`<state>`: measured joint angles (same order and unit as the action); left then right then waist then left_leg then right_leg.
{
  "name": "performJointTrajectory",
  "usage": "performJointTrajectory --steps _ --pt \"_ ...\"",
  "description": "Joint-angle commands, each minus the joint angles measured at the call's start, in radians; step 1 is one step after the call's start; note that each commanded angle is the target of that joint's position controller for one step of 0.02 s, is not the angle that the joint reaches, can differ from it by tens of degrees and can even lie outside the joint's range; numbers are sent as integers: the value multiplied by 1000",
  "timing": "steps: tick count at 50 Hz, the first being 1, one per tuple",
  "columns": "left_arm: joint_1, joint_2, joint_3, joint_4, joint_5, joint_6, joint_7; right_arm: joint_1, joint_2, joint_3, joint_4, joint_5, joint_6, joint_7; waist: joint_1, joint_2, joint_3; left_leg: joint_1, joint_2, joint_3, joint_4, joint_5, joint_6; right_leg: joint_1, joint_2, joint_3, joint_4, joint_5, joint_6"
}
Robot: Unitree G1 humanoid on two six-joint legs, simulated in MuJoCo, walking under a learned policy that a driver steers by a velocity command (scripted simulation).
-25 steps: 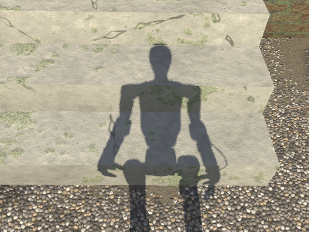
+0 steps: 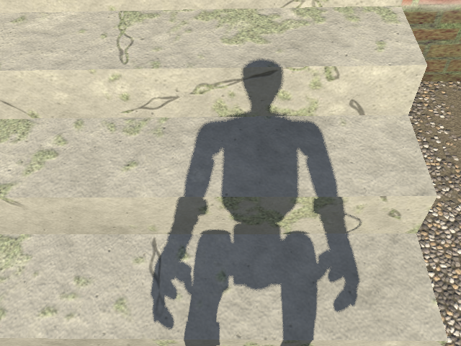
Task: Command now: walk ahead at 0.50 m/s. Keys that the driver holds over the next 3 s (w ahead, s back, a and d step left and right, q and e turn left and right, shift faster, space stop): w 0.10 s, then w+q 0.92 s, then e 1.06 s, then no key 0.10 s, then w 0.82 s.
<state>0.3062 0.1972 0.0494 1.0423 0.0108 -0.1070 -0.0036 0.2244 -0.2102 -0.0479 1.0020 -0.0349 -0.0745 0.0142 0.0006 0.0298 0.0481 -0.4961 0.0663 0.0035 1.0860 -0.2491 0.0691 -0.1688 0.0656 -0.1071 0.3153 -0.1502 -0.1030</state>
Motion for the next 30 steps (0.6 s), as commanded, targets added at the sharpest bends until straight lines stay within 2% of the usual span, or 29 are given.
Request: performJointTrajectory --steps 1,5,6,7,8,9,11,13,14,15,16,17,18,19,20,21,22,24,25,26,27,28,30 --pt "52 99 8 -20 -5 -23 4 58 -20 -2 -20 -6 16 9 -34 -87 -18 -65 32 15 -43 77 -24 35 -265 193 -172 322 -100" --pt "118 92 -1 -3 0 -16 8 -128 -26 4 -77 8 19 12 9 -93 26 -117 34 41 -247 170 -50 73 -245 164 -196 296 -87" --pt "105 92 -4 -10 0 -16 9 -172 -13 10 -93 7 16 12 11 -81 30 -75 9 62 -321 191 -52 54 -227 111 -176 415 -65" --pt "110 104 -3 -9 2 -18 9 -192 4 18 -97 14 14 8 16 -95 18 -22 -12 79 -384 209 -48 50 -218 75 -158 483 -52" --pt "135 104 -1 0 11 -18 11 -168 12 23 -83 23 18 0 18 -133 -10 10 -24 90 -377 186 -39 78 -231 60 -133 491 -54" --pt "164 91 -4 11 18 -18 16 -132 13 27 -70 23 20 -6 18 -146 -33 47 -30 91 -362 172 -24 91 -251 49 -108 486 -67" --pt "159 92 -4 11 17 -18 24 -146 -12 21 -79 14 18 -13 9 -126 -9 57 -42 84 -396 116 8 117 -284 50 -62 538 -75" --pt "134 114 1 3 15 -16 29 -99 -32 9 -69 5 6 -17 -17 -114 -26 107 -86 100 -456 26 46 167 -301 34 68 743 -68" --pt "115 126 6 -3 10 -11 30 -18 -31 3 -44 6 -4 -19 -52 -104 -60 182 -119 117 -522 30 69 177 -290 20 199 806 -61" --pt "89 137 8 -15 3 -5 34 119 -33 -8 -3 -1 -11 -25 -116 -74 -107 319 -144 117 -619 76 95 130 -260 -10 396 786 -42" --pt "53 130 3 -58 -4 -9 35 248 -119 -35 26 -18 -15 -34 -164 23 -160 508 13 -104 -686 190 135 -78 -205 -47 699 486 2" --pt "119 33 -12 -89 -24 -9 19 244 -248 -66 12 -11 -2 -34 -78 264 -195 689 293 -557 -738 612 326 -448 2 -58 1090 -302 66" --pt "122 68 -5 -67 17 0 15 238 -217 -66 29 34 10 -18 -74 95 -210 646 286 -595 -782 381 377 -533 -58 103 1214 -301 59" --pt "25 67 -3 -110 28 -6 7 168 -158 -53 7 34 19 -14 -54 51 -98 529 249 -517 -802 196 348 -607 -90 113 1264 -221 63" --pt "-26 60 -2 -135 34 -9 2 128 -102 -38 0 30 24 -12 -32 -1 -47 449 196 -456 -822 118 299 -646 -106 106 1297 -188 61" --pt "-48 50 -3 -152 41 -2 -1 101 -69 -25 -13 28 24 -15 -6 -32 -27 381 147 -401 -818 130 260 -662 -117 107 1318 -163 63" --pt "-45 36 -7 -168 48 16 -6 82 -46 -12 -22 27 21 -21 20 -37 -27 314 104 -352 -812 145 236 -657 -126 112 1325 -130 70" --pt "-46 1 -17 -201 54 47 -5 107 -66 -8 -24 20 8 -25 37 -35 -41 231 69 -309 -779 253 227 -681 -115 92 1363 -97 83" --pt "-63 -4 -21 -222 55 56 -1 125 -85 -10 -26 19 4 -28 35 -34 -49 209 62 -305 -768 291 228 -701 -115 85 1366 -83 92" --pt "-89 -39 -31 -245 50 65 6 177 -91 -8 -21 13 1 -30 9 15 -65 216 69 -333 -750 309 255 -780 -86 49 1544 -124 98" --pt "-135 -50 -38 -279 43 74 19 224 -97 -8 -13 10 -2 -30 -11 47 -68 260 83 -379 -754 227 274 -900 -86 49 1683 -172 97" --pt "-191 -42 -41 -322 47 79 25 253 -95 -4 -7 15 -4 -31 -22 36 -52 291 87 -415 -765 99 270 -1009 -104 67 1723 -195 94" --pt "-338 -60 -63 -409 53 75 30 321 -86 10 19 16 -4 -35 -63 41 -5 387 110 -507 -787 -28 269 -1251 -108 72 1892 -284 73"
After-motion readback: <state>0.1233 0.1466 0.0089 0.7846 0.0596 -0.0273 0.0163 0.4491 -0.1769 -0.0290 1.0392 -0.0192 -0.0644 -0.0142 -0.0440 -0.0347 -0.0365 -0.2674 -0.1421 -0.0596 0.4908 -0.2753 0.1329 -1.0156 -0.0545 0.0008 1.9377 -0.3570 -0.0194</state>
